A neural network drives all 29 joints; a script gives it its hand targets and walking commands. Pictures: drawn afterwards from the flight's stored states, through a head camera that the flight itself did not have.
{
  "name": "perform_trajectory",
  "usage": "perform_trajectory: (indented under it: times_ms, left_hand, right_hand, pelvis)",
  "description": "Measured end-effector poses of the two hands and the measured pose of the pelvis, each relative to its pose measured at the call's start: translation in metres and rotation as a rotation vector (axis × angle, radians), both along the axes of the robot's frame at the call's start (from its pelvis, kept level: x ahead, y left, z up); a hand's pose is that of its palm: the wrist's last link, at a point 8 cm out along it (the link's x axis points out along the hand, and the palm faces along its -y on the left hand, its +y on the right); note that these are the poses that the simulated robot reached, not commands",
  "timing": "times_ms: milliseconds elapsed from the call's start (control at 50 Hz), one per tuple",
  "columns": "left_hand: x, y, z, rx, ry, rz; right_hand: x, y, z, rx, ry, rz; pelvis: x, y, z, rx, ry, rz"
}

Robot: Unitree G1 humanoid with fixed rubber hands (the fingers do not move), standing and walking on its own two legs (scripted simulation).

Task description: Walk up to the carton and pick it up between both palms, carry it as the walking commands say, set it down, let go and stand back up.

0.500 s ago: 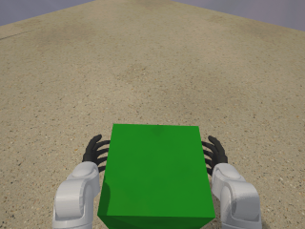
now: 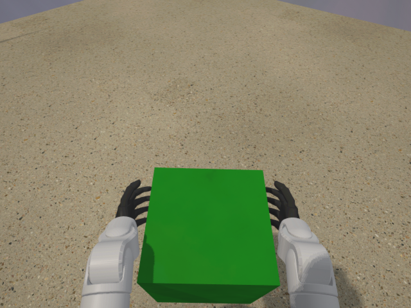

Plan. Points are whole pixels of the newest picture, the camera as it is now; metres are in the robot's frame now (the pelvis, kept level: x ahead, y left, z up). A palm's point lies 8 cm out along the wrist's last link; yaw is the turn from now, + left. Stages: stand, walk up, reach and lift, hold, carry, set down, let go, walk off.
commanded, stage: carry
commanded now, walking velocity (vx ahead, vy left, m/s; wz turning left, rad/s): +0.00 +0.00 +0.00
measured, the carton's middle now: (206, 241) +0.27 +0.00 -0.04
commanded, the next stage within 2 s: hold in 0.28 s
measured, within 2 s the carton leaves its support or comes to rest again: neither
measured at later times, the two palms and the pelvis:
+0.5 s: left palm (129, 234) +0.25 +0.14 +0.03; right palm (292, 235) +0.25 -0.16 +0.04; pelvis -0.01 -0.01 +0.01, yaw -1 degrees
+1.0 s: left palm (137, 221) +0.28 +0.14 +0.02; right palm (290, 224) +0.27 -0.16 +0.03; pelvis -0.03 +0.00 +0.00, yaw -3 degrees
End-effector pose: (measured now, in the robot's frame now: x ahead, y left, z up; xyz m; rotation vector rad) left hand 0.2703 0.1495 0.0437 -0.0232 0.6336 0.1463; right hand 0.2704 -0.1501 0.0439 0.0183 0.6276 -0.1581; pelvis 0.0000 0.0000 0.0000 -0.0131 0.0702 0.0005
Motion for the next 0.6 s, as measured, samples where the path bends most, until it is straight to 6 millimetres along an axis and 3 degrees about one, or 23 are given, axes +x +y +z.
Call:
perform_trajectory:
  times_ms: [300,400,480,600]
  left_hand:
    - [0.005,-0.004,-0.006,0.007,0.003,-0.008]
    - [-0.012,-0.006,-0.019,0.014,0.047,-0.024]
    - [-0.022,-0.006,-0.011,0.013,0.017,-0.019]
    - [-0.019,-0.002,0.000,0.027,0.005,-0.015]
  right_hand:
    - [0.004,-0.004,-0.006,-0.019,0.003,0.007]
    - [-0.015,-0.006,-0.016,-0.036,0.048,0.023]
    - [-0.023,-0.005,-0.008,-0.035,0.017,0.025]
    - [-0.017,-0.001,0.002,-0.045,0.006,0.047]
  pelvis:
    - [0.003,-0.003,0.001,0.004,-0.026,-0.002]
    - [0.002,-0.004,0.007,0.018,-0.108,-0.011]
    - [-0.003,-0.005,0.007,0.019,-0.143,-0.014]
    - [-0.018,-0.006,0.005,0.015,-0.205,-0.005]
